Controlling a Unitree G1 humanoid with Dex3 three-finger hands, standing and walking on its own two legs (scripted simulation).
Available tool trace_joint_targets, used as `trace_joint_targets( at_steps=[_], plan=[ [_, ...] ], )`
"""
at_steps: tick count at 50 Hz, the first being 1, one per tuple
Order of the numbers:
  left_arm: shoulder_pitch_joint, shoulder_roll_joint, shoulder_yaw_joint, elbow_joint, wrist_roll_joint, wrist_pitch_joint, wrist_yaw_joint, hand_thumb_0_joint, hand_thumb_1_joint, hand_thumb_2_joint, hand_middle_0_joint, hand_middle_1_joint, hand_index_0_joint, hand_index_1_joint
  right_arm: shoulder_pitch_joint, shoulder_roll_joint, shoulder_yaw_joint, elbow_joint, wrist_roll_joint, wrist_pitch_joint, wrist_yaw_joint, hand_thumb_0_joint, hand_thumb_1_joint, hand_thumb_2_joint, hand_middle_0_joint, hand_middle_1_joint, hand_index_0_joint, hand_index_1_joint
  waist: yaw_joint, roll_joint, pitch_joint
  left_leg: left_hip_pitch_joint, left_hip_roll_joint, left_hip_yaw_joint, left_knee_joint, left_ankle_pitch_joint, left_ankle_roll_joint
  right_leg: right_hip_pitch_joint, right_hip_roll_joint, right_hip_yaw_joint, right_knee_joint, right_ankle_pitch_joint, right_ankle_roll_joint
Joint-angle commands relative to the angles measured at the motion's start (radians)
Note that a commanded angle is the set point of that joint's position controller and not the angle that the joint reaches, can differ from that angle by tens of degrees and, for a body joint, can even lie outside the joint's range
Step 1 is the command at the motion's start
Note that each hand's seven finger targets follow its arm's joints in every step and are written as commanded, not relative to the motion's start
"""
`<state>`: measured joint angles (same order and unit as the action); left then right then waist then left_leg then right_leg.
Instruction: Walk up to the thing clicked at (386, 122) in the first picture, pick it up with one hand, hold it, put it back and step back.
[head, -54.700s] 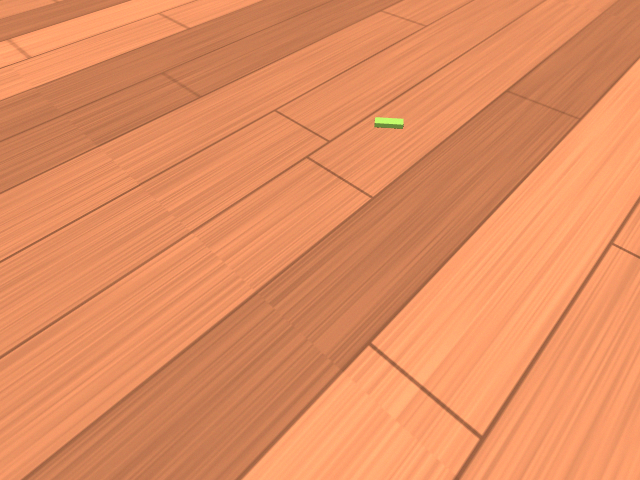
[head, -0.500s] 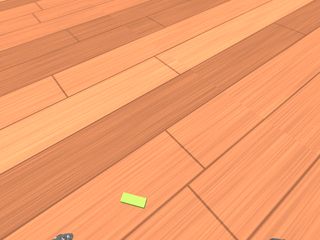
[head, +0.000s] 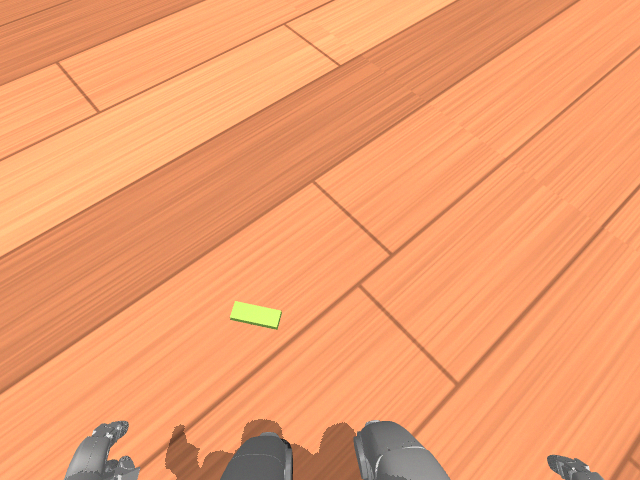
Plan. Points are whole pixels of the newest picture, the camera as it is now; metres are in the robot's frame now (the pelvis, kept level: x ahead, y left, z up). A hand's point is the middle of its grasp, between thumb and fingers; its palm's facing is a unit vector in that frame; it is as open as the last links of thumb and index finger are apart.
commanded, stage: walk up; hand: left
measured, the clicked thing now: (256, 315) +0.54 +0.20 -0.75
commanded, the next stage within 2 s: stand in 1.36 s
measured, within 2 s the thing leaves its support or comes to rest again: neither
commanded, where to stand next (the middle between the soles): +0.19 -0.01 m, yaw -4 degrees
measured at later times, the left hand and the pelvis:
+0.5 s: hand out of the picture -0.02 +0.25 -0.15, palm faces +0.02 -0.91 -0.41, open 7.4 cm; pelvis -0.15 -0.02 -0.01, yaw +1 degrees
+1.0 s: hand out of the picture -0.17 +0.23 -0.14, palm faces +0.02 -0.93 -0.37, open 7.4 cm; pelvis -0.22 -0.04 +0.00, yaw +1 degrees
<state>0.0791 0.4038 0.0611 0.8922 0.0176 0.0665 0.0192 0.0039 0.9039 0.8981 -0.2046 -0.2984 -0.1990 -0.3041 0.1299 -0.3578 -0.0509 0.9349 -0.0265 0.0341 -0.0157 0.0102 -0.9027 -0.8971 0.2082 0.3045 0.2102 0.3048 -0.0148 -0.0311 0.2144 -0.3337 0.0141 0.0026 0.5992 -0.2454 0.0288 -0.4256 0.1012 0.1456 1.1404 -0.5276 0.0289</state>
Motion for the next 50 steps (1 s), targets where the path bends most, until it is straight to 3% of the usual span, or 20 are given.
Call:
trace_joint_targets(
  at_steps=[1, 6, 7, 8, 9, 12, 14, 19, 22, 23, 24, 25, 28, 33, 36, 37, 39, 40, 48, 50],
  plan=[
    [0.034, 0.162, 0.053, -0.099, 0.001, -0.030, 0.008, 0.000, 0.900, 0.900, -0.200, -0.300, -0.200, -0.300, 0.031, -0.291, -0.071, -0.094, -0.002, -0.023, -0.021, 0.000, -0.900, -0.900, 0.200, 0.300, 0.200, 0.300, -0.028, 0.189, -0.289, 0.314, 0.247, -0.256, -0.084, 0.558, 0.213, -0.009, -0.053, -0.047, -0.235, -0.008, 0.017],
    [0.197, 0.151, 0.064, -0.039, 0.014, -0.048, 0.007, 0.000, 0.900, 0.900, -0.200, -0.300, -0.200, -0.300, -0.032, -0.282, -0.060, -0.112, 0.017, 0.007, -0.008, 0.000, -0.900, -0.900, 0.200, 0.300, 0.200, 0.300, 0.040, 0.180, -0.334, 0.127, 0.192, -0.196, 0.012, 0.331, 0.102, 0.284, -0.087, -0.119, -0.742, 0.328, -0.040],
    [0.184, 0.215, 0.084, -0.056, 0.026, -0.054, 0.006, 0.000, 0.900, 0.900, -0.200, -0.300, -0.200, -0.300, -0.030, -0.243, -0.049, -0.124, 0.023, 0.007, -0.003, 0.000, -0.900, -0.900, 0.200, 0.300, 0.200, 0.300, 0.036, 0.040, -0.300, -0.052, 0.105, -0.162, 0.093, 0.144, 0.038, 0.331, -0.203, 0.088, -0.737, 0.368, -0.090],
    [0.128, 0.309, 0.104, -0.081, 0.014, -0.049, -0.001, 0.000, 0.900, 0.900, -0.200, -0.300, -0.200, -0.300, -0.073, -0.196, -0.042, -0.140, 0.029, 0.007, -0.012, 0.000, -0.900, -0.900, 0.200, 0.300, 0.200, 0.300, 0.055, -0.216, -0.237, -0.137, -0.103, -0.050, 0.306, -0.257, -0.019, 0.204, -0.419, 0.305, -0.794, 0.509, -0.250],
    [0.077, 0.351, 0.108, -0.123, 0.022, -0.057, 0.002, 0.000, 0.900, 0.900, -0.200, -0.300, -0.200, -0.300, -0.071, -0.221, -0.056, -0.138, 0.023, 0.015, -0.024, 0.000, -0.900, -0.900, 0.200, 0.300, 0.200, 0.300, 0.068, -0.232, -0.195, -0.105, -0.081, -0.131, 0.536, -0.407, -0.035, 0.048, -0.537, 0.428, -0.808, 0.604, -0.353],
    [-0.032, 0.239, 0.083, -0.156, 0.019, -0.058, 0.014, 0.000, 0.900, 0.900, -0.200, -0.300, -0.200, -0.300, 0.017, -0.241, -0.051, -0.095, 0.044, 0.011, -0.020, 0.000, -0.900, -0.900, 0.200, 0.300, 0.200, 0.300, -0.014, -0.087, -0.184, -0.131, -0.121, -0.171, 0.650, -0.271, -0.032, 0.115, -0.355, 0.116, -0.672, 0.772, -0.247],
    [-0.002, 0.210, 0.078, -0.166, 0.021, -0.052, 0.017, 0.000, 0.900, 0.900, -0.200, -0.300, -0.200, -0.300, 0.025, -0.233, -0.039, -0.095, 0.039, 0.000, -0.025, 0.000, -0.900, -0.900, 0.200, 0.300, 0.200, 0.300, 0.018, -0.108, -0.195, -0.121, -0.117, -0.132, 0.579, -0.270, -0.049, 0.171, -0.313, 0.054, -0.629, 0.815, -0.229],
    [0.096, 0.207, 0.071, -0.165, 0.019, -0.035, 0.022, 0.000, 0.900, 0.900, -0.200, -0.300, -0.200, -0.300, 0.008, -0.202, -0.037, -0.125, 0.014, -0.010, -0.020, 0.000, -0.900, -0.900, 0.200, 0.300, 0.200, 0.300, 0.064, -0.195, -0.245, -0.089, -0.054, -0.037, 0.136, -0.274, -0.042, 0.370, -0.322, 0.090, -0.568, 0.835, -0.214],
    [0.058, 0.207, 0.058, -0.177, 0.002, -0.025, 0.013, 0.000, 0.900, 0.900, -0.200, -0.300, -0.200, -0.300, 0.096, -0.213, -0.055, -0.083, 0.000, -0.022, -0.013, 0.000, -0.900, -0.900, 0.200, 0.300, 0.200, 0.300, 0.010, -0.127, -0.292, 0.143, -0.023, -0.025, -0.206, 0.064, -0.011, 0.252, -0.281, 0.065, -0.475, 0.653, -0.141],
    [0.085, 0.174, 0.048, -0.177, 0.000, -0.023, 0.011, 0.000, 0.900, 0.900, -0.200, -0.300, -0.200, -0.300, 0.079, -0.271, -0.073, -0.090, -0.015, -0.025, -0.010, 0.000, -0.900, -0.900, 0.200, 0.300, 0.200, 0.300, 0.023, 0.029, -0.296, 0.251, 0.129, -0.245, -0.224, 0.149, 0.049, 0.073, -0.198, 0.016, -0.385, 0.421, -0.087],
    [0.030, 0.160, 0.045, -0.193, -0.007, -0.027, 0.018, 0.000, 0.900, 0.900, -0.200, -0.300, -0.200, -0.300, 0.018, -0.382, -0.089, -0.116, -0.010, -0.021, 0.004, 0.000, -0.900, -0.900, 0.200, 0.300, 0.200, 0.300, 0.002, 0.265, -0.279, 0.156, 0.341, -0.469, -0.254, 0.274, 0.199, -0.019, -0.036, -0.129, -0.225, -0.031, -0.043],
    [-0.040, 0.189, 0.067, -0.184, 0.009, -0.026, 0.028, 0.000, 0.900, 0.900, -0.200, -0.300, -0.200, -0.300, 0.036, -0.399, -0.099, -0.119, -0.013, -0.028, 0.004, 0.000, -0.900, -0.900, 0.200, 0.300, 0.200, 0.300, -0.050, 0.250, -0.244, 0.036, 0.409, -0.563, -0.283, 0.310, 0.284, 0.022, -0.040, -0.006, -0.023, -0.144, -0.036],
    [0.077, 0.174, 0.065, -0.118, -0.014, -0.029, 0.015, 0.000, 0.900, 0.900, -0.200, -0.300, -0.200, -0.300, -0.052, -0.282, -0.060, -0.124, -0.012, -0.041, -0.012, 0.000, -0.900, -0.900, 0.200, 0.300, 0.200, 0.300, 0.048, 0.126, -0.214, 0.074, 0.237, -0.266, -0.190, 0.340, 0.178, -0.016, -0.017, 0.044, 0.078, 0.002, -0.054],
    [0.085, 0.160, 0.052, -0.093, 0.007, -0.062, -0.022, 0.000, 0.900, 0.900, -0.200, -0.300, -0.200, -0.300, -0.013, -0.268, -0.064, -0.124, -0.021, -0.046, 0.003, 0.000, -0.900, -0.900, 0.200, 0.300, 0.200, 0.300, -0.016, 0.217, -0.215, 0.156, 0.193, -0.249, -0.235, -0.183, 0.165, 0.081, -0.081, -0.092, -0.398, 0.000, -0.018],
    [0.167, 0.145, 0.058, -0.020, 0.009, -0.090, -0.014, 0.000, 0.900, 0.900, -0.200, -0.300, -0.200, -0.300, -0.021, -0.274, -0.060, -0.119, -0.014, -0.027, 0.012, 0.000, -0.900, -0.900, 0.200, 0.300, 0.200, 0.300, 0.031, 0.199, -0.213, 0.057, 0.157, -0.187, -0.149, -0.151, 0.120, 0.293, -0.050, -0.153, -0.776, 0.165, -0.051],
    [0.204, 0.173, 0.070, 0.005, 0.019, -0.101, -0.007, 0.000, 0.900, 0.900, -0.200, -0.300, -0.200, -0.300, -0.007, -0.238, -0.047, -0.117, -0.008, -0.024, 0.013, 0.000, -0.900, -0.900, 0.200, 0.300, 0.200, 0.300, 0.050, 0.144, -0.226, -0.029, 0.133, -0.158, -0.055, -0.116, 0.081, 0.404, -0.084, -0.076, -0.815, 0.208, -0.070],
    [0.134, 0.305, 0.090, -0.023, 0.031, -0.113, -0.004, 0.000, 0.900, 0.900, -0.200, -0.300, -0.200, -0.300, -0.050, -0.176, -0.036, -0.135, 0.006, -0.024, 0.009, 0.000, -0.900, -0.900, 0.200, 0.300, 0.200, 0.300, 0.067, -0.123, -0.171, -0.133, -0.030, -0.110, 0.184, -0.319, -0.020, 0.186, -0.422, 0.399, -0.918, -0.105, -0.230],
    [0.046, 0.296, 0.082, -0.051, 0.030, -0.117, -0.006, 0.000, 0.900, 0.900, -0.200, -0.300, -0.200, -0.300, -0.038, -0.213, -0.049, -0.108, 0.006, -0.026, 0.007, 0.000, -0.900, -0.900, 0.200, 0.300, 0.200, 0.300, 0.039, -0.086, -0.094, -0.043, 0.006, -0.158, 0.266, -0.303, -0.034, 0.035, -0.462, 0.420, -0.916, -0.099, -0.266],
    [0.054, 0.216, 0.051, -0.021, 0.009, -0.111, -0.015, 0.000, 0.900, 0.900, -0.200, -0.300, -0.200, -0.300, 0.036, -0.176, -0.041, -0.034, 0.005, -0.069, 0.023, 0.000, -0.900, -0.900, 0.200, 0.300, 0.200, 0.300, 0.010, -0.116, -0.166, 0.140, -0.035, -0.020, -0.164, -0.077, -0.022, 0.189, -0.282, 0.056, -0.734, 0.337, -0.150],
    [0.065, 0.151, 0.025, -0.021, -0.004, -0.105, -0.019, 0.000, 0.900, 0.900, -0.200, -0.300, -0.200, -0.300, 0.061, -0.223, -0.057, -0.021, -0.005, -0.083, 0.012, 0.000, -0.900, -0.900, 0.200, 0.300, 0.200, 0.300, 0.000, 0.019, -0.224, 0.275, 0.092, -0.223, -0.233, 0.058, 0.025, 0.105, -0.195, -0.031, -0.611, 0.399, -0.075]
  ],
)
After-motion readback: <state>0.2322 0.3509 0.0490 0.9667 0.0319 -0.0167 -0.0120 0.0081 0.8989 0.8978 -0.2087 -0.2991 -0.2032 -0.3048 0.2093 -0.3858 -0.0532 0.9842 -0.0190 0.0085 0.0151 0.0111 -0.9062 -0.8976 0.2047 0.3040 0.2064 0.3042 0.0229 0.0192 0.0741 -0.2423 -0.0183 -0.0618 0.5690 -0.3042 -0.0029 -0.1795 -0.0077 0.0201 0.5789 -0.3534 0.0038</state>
